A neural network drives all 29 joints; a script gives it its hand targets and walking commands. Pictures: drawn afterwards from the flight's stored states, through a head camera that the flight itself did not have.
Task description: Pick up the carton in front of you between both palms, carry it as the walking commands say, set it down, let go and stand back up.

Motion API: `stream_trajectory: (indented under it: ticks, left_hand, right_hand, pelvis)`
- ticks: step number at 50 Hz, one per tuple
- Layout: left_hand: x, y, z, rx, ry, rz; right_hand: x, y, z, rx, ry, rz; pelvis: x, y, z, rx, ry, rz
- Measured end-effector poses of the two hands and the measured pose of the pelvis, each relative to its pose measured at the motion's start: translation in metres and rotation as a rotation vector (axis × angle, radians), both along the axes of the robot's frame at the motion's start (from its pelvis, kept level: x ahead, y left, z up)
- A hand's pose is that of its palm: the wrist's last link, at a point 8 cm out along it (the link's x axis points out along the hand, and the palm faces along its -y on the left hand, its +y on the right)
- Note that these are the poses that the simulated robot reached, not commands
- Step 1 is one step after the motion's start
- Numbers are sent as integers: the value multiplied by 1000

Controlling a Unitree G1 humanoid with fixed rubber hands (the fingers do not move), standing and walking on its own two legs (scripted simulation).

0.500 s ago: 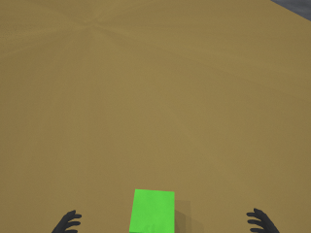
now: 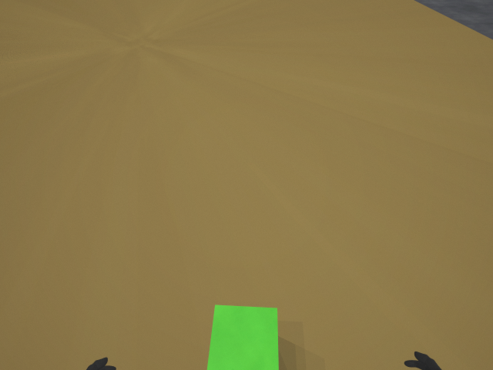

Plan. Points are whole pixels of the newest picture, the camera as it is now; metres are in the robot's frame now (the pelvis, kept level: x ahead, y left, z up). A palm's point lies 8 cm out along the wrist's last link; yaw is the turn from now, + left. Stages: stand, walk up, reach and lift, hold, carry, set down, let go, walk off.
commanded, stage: stand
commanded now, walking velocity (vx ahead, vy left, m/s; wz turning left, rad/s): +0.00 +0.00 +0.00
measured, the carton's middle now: (244, 350) +0.35 +0.03 -0.65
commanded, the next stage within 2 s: none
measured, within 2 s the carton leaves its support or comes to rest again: neither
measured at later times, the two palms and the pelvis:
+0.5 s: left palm out of the picture +0.07 +0.30 -0.10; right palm out of the picture +0.09 -0.31 -0.09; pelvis -0.02 +0.00 +0.01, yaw +0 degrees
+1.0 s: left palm out of the picture +0.06 +0.30 -0.10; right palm out of the picture +0.07 -0.31 -0.09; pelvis -0.02 +0.00 +0.01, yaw +1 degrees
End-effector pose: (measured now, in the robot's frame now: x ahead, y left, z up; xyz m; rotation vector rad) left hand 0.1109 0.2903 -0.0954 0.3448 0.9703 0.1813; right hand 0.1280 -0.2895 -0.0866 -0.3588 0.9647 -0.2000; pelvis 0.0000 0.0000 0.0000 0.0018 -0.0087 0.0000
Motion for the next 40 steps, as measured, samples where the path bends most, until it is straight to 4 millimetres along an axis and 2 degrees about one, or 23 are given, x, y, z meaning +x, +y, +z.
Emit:
stream_trajectory:
  ticks: [23,40]
  left_hand:
    - [-36,6,-2,10,74,19]
    - [-45,11,-3,19,113,31]
  right_hand:
    - [-39,-16,-3,-10,76,-33]
    - [-55,-22,-6,-12,129,-51]
  pelvis:
    - [-18,-3,5,-2,-30,3]
    - [-22,-4,7,-3,-35,8]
